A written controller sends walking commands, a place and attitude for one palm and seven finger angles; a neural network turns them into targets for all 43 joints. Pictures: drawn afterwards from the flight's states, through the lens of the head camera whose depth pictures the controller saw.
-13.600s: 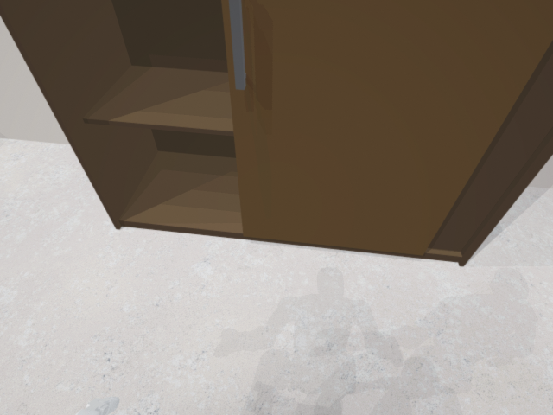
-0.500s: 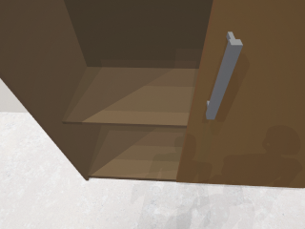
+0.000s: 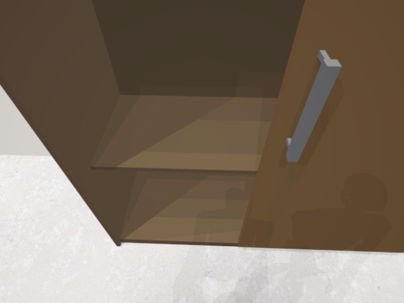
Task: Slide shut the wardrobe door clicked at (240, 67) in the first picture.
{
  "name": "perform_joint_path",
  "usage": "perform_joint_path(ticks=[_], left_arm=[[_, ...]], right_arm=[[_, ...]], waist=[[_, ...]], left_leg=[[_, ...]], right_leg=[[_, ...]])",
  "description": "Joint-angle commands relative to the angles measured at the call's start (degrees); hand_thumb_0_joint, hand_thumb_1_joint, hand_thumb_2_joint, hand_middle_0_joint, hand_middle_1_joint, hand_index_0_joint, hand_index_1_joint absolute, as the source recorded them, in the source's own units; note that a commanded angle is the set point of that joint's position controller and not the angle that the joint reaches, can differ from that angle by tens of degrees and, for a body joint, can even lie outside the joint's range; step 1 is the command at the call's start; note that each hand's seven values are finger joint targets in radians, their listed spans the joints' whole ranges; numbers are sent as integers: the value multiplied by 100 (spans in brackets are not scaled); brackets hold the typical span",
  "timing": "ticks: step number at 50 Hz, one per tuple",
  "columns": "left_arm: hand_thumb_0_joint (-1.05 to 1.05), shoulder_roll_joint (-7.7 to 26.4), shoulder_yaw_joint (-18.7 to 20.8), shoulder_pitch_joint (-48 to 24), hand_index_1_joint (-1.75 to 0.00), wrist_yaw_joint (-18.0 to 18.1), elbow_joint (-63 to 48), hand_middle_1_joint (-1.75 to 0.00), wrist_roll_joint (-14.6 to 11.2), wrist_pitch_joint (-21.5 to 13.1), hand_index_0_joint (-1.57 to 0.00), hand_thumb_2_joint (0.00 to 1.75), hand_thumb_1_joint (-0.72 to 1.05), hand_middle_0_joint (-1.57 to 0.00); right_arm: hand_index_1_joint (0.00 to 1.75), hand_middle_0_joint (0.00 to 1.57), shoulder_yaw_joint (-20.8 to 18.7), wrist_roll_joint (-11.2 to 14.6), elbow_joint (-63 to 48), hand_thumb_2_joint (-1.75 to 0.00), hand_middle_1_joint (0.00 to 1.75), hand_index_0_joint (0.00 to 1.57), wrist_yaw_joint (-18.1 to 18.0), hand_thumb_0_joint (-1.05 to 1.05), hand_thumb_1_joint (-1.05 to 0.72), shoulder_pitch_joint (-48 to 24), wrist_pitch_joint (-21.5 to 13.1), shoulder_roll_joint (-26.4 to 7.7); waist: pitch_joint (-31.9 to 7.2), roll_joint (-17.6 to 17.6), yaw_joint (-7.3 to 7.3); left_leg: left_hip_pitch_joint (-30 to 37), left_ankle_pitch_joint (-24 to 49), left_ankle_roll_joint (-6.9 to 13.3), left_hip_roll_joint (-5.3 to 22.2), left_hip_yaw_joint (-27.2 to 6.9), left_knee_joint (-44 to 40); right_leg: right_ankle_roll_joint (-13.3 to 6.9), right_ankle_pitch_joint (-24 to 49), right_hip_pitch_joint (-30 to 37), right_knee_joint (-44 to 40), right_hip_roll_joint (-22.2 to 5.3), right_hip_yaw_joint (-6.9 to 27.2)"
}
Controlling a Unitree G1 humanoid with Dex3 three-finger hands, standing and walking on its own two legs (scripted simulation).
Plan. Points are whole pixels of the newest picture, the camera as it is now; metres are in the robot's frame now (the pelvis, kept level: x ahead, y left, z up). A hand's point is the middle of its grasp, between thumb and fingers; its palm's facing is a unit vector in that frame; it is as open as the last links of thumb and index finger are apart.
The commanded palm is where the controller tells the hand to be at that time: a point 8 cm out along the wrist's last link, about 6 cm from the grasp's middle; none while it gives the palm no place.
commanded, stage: come to a stop and stand still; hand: right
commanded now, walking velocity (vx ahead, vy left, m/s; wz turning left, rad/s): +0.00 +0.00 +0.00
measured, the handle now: (305, 112) +0.47 -0.19 +0.14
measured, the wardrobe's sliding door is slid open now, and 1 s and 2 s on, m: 0.59 0.59 0.59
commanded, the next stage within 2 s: look again from close up in 0.92 s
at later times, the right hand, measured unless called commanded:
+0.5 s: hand out of the picture -0.02 -0.14 -0.18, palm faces +0.06 +0.99 -0.13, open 7.4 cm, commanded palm none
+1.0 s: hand out of the picture -0.02 -0.17 -0.18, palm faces +0.06 +0.99 -0.15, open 7.4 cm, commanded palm none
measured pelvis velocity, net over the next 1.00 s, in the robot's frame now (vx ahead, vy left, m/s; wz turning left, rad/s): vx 0.03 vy -0.02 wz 0.00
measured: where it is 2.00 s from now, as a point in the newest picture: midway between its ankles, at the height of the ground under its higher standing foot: outside the picture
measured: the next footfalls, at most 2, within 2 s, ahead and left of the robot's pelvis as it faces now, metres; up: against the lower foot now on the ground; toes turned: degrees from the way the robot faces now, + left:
none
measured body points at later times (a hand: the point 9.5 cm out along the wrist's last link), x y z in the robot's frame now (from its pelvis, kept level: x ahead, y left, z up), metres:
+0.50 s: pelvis +0.03 -0.01 +0.00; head +0.04 -0.02 +0.45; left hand +0.02 +0.21 -0.16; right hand -0.02 -0.20 -0.17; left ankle -0.06 +0.07 -0.74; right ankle +0.05 -0.14 -0.74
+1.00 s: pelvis +0.03 -0.02 +0.00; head +0.04 -0.03 +0.45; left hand +0.01 +0.18 -0.16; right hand -0.02 -0.22 -0.17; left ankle -0.06 +0.07 -0.74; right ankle +0.05 -0.14 -0.74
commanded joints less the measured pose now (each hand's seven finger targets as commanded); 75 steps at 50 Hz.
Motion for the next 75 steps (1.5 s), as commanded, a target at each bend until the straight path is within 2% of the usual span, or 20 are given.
perform_joint_path(ticks=[1,7,15,23,26,49,50,51,52,53,54,55,56,57,59,60,64,69,71,75], left_arm=[[0,452,61,212,-30,41,-200,-30,-9,-118,-20,90,90,-20],[0,403,60,222,-30,76,-199,-30,-21,-128,-20,90,90,-20],[0,448,52,117,-30,96,-220,-30,-26,-128,-20,90,90,-20],[0,544,39,34,-30,100,-287,-30,-19,-142,-20,90,90,-20],[0,577,33,12,-30,102,-313,-30,-23,-151,-20,90,90,-20],[0,606,38,145,-30,79,-257,-30,-13,-162,-20,90,90,-20],[0,589,33,144,-30,75,-264,-30,-21,-161,-20,90,90,-20],[0,955,41,-558,-30,-32,-772,-30,-48,-280,-20,90,90,-20],[0,648,67,-123,-30,-68,-851,-30,1,-232,-20,90,90,-20],[0,630,83,21,-30,-34,-774,-30,19,-203,-20,90,90,-20],[0,667,68,138,-30,-44,-743,-30,14,-194,-20,90,90,-20],[0,718,23,139,-30,-35,-812,-30,30,-237,-20,90,90,-20],[0,774,35,201,-30,-19,-879,-30,22,-267,-20,90,90,-20],[0,846,47,205,-30,-4,-880,-30,17,-286,-20,90,90,-20],[0,902,40,143,-30,25,-893,-30,7,-282,-20,90,90,-20],[0,886,18,29,-30,31,-888,-30,7,-306,-20,90,90,-20],[0,931,36,-147,-30,3,-917,-30,2,-223,-20,90,90,-20],[0,1014,75,-202,-30,-47,-930,-30,28,-165,-20,90,90,-20],[0,1055,91,-227,-30,-63,-954,-30,34,-153,-20,90,90,-20],[0,1085,112,-241,-30,-78,-974,-30,27,-155,-20,90,90,-20]], right_arm=[[30,20,-105,17,-38,-90,30,20,-55,0,-90,662,-72,-461],[30,20,-116,-1,16,-90,30,20,-92,0,-90,773,-65,-422],[30,20,-120,-22,56,-90,30,20,-104,0,-90,819,-53,-422],[30,20,-123,-19,58,-90,30,20,-95,0,-90,786,-43,-462],[30,20,-132,-24,59,-90,30,20,-96,0,-90,770,-47,-514],[30,20,-135,-19,88,-90,30,20,-90,0,-90,717,-26,-517],[30,20,-138,-24,86,-90,30,20,-90,0,-90,736,-33,-530],[30,20,-43,-139,-54,-90,30,20,-259,0,-90,679,-242,-746],[30,20,-153,-113,-334,-90,30,20,-219,0,-90,458,-261,-983],[30,20,-116,-77,-377,-90,30,20,-165,0,-90,266,-245,-885],[30,20,-81,-54,-381,-90,30,20,-144,0,-90,235,-240,-860],[30,20,-84,-53,-445,-90,30,20,-142,0,-90,317,-287,-802],[30,20,-96,-23,-464,-90,30,20,-149,0,-90,358,-289,-784],[30,20,-87,-8,-483,-90,30,20,-153,0,-90,351,-264,-789],[30,20,-89,8,-549,-90,30,20,-155,0,-90,341,-174,-768],[30,20,-74,4,-546,-90,30,20,-139,0,-90,345,-177,-768],[30,20,-60,-6,-599,-90,30,20,-108,0,-90,235,-21,-811],[30,20,-64,-36,-675,-90,30,20,-68,0,-90,169,55,-928],[30,20,-69,-56,-721,-90,30,20,-55,0,-90,215,67,-981],[30,20,-65,-66,-745,-90,30,20,-34,0,-90,282,55,-1028]], waist=[[335,-18,-62],[309,26,-72],[352,114,-82],[342,-85,-87],[234,-4,-88],[341,-56,-103],[351,54,-113],[713,-446,-150],[440,-411,199],[462,-576,217],[228,-307,228],[-38,109,153],[-445,364,184],[-617,285,159],[-534,7,109],[-273,-125,36],[435,-94,-13],[669,-191,-33],[621,-209,-66],[393,-227,-98]], left_leg=[[-805,1114,-130,866,-716,-704],[-631,2043,-231,868,-629,-526],[-608,2285,-249,842,-580,-475],[-551,2082,-206,873,-550,-491],[-431,2393,-237,896,-526,-458],[-508,1246,-152,902,-453,-558],[-472,1341,-161,908,-444,-574],[-1216,3462,-292,1091,-935,-521],[-944,3212,-129,1241,-848,-268],[-927,2781,-25,1138,-783,-103],[-839,2106,14,951,-716,-33],[-570,2997,-7,897,-656,100],[-340,3342,-6,917,-641,294],[-277,3387,-18,919,-634,440],[-399,2509,-42,825,-614,467],[-492,2454,-60,813,-660,407],[-940,444,-67,686,-644,127],[-1232,-620,-60,662,-659,-34],[-1168,-700,-68,667,-640,-34],[-1126,-563,-91,681,-610,-44]], right_leg=[[-252,402,404,-107,-209,270],[-273,641,424,29,-208,189],[-323,903,576,52,-242,213],[-342,1015,682,-55,-242,255],[-352,1162,727,-1,-236,237],[-397,932,741,-341,-242,422],[-403,926,690,-312,-240,412],[-237,1769,337,991,-167,192],[-336,276,157,923,-116,297],[-381,17,78,731,-94,276],[-386,158,73,638,-153,335],[-447,584,144,746,-135,316],[-455,880,320,774,-161,330],[-461,1192,454,764,-171,327],[-493,1510,503,674,-250,404],[-506,1546,348,635,-225,407],[-511,250,-59,63,-263,587],[-476,-1144,-204,-470,-242,708],[-475,-1512,-304,-612,-237,763],[-484,-1560,-163,-721,-279,779]])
